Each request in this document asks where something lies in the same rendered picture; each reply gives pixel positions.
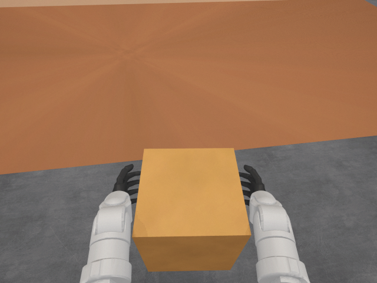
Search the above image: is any right robot forearm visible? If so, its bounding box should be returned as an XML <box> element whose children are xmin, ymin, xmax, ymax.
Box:
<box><xmin>249</xmin><ymin>190</ymin><xmax>310</xmax><ymax>283</ymax></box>

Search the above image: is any left robot forearm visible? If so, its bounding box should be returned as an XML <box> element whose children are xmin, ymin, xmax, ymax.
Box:
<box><xmin>80</xmin><ymin>191</ymin><xmax>133</xmax><ymax>283</ymax></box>

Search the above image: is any right robot hand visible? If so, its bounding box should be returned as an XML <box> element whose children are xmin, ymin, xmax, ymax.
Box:
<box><xmin>239</xmin><ymin>165</ymin><xmax>266</xmax><ymax>206</ymax></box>

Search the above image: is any carton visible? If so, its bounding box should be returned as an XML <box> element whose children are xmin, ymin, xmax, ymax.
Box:
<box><xmin>132</xmin><ymin>148</ymin><xmax>251</xmax><ymax>272</ymax></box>

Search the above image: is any left robot hand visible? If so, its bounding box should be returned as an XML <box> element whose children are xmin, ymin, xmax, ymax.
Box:
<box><xmin>113</xmin><ymin>164</ymin><xmax>141</xmax><ymax>204</ymax></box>

